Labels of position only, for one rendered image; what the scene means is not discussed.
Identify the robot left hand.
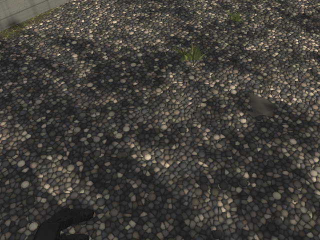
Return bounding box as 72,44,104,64
33,207,94,240

